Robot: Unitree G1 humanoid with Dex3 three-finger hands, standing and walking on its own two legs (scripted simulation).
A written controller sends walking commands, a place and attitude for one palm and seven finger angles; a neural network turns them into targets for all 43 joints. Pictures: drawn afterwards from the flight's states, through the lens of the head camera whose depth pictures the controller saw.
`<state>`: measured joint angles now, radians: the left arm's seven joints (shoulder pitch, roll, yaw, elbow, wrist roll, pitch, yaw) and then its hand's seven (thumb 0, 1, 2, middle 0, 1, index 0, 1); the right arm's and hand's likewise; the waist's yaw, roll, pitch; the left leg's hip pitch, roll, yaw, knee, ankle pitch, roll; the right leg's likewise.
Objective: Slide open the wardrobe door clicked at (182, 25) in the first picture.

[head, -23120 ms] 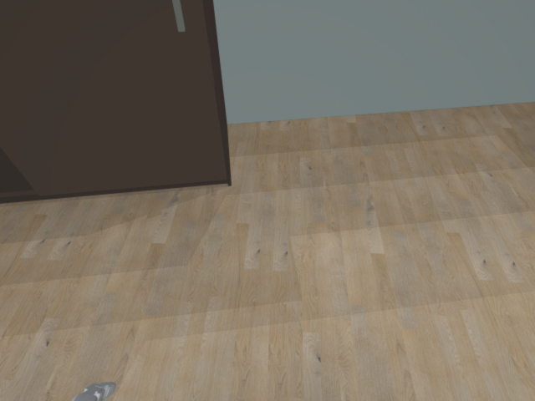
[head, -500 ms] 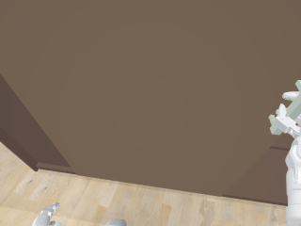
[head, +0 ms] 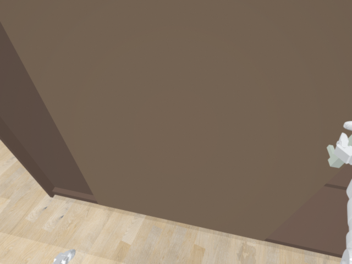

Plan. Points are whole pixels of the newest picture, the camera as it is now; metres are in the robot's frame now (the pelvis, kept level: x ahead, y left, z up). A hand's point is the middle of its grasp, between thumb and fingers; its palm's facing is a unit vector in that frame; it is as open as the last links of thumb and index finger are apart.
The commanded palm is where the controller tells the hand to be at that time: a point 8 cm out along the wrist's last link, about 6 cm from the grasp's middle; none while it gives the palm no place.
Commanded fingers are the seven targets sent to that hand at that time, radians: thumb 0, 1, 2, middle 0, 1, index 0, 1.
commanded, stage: stop walking and hold the door there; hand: right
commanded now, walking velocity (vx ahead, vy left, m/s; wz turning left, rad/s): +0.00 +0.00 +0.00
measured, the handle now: (349, 138) +0.41 -0.37 +0.11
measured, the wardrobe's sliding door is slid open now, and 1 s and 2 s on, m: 0.60 0.59 0.59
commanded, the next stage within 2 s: loosen the grip on the handle in 1.48 s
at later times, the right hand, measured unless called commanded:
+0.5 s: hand (344, 152) +0.37 -0.35 +0.11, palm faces +0.36 +0.89 -0.28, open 5.3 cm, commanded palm +0.33 -0.38 +0.09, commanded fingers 0.00 -0.90 -0.90 0.45 1.40 0.45 1.40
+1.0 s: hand (343, 151) +0.37 -0.34 +0.11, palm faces +0.32 +0.92 -0.21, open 5.3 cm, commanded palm +0.33 -0.39 +0.09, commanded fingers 0.00 -0.90 -0.90 0.45 1.40 0.45 1.40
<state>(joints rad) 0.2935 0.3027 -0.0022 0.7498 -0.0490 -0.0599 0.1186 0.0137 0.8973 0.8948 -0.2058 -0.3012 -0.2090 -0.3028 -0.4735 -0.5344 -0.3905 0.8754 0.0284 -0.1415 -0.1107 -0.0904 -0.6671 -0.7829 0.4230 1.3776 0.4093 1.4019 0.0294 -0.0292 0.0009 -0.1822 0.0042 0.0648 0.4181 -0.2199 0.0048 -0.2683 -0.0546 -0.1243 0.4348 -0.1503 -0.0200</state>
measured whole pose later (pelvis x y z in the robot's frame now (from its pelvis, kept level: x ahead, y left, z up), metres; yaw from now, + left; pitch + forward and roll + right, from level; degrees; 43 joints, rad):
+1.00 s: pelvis -0.05 -0.09 -0.01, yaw -3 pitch -1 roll +0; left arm 0.23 0.28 -0.02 0.72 -0.04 -0.06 0.11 0.01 0.90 0.89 -0.21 -0.30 -0.21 -0.30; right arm -0.62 -0.41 -0.22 0.78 0.05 -0.15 -0.06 -0.11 -0.71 -0.78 0.46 1.40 0.40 1.40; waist 0.02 0.01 0.10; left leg -0.15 0.01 0.05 0.52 -0.35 0.01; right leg -0.29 0.03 -0.11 0.46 -0.16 -0.07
